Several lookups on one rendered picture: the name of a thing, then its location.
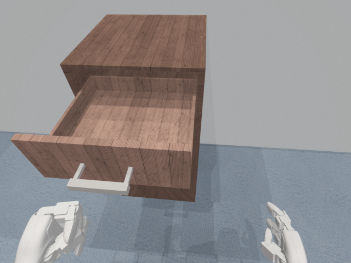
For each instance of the right robot hand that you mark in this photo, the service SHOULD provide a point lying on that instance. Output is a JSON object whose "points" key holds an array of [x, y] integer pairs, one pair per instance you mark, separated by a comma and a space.
{"points": [[291, 248]]}

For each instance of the handle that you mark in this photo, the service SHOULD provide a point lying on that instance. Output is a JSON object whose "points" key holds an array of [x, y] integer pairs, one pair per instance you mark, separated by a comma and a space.
{"points": [[108, 187]]}

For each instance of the cabinet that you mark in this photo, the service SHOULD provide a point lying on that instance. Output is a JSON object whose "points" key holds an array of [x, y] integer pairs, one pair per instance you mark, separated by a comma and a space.
{"points": [[159, 46]]}

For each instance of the drawer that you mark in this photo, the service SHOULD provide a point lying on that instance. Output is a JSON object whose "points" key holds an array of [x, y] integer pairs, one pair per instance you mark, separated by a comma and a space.
{"points": [[118, 122]]}

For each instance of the left robot hand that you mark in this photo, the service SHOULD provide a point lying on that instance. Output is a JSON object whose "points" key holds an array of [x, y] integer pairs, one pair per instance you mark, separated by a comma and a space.
{"points": [[62, 223]]}

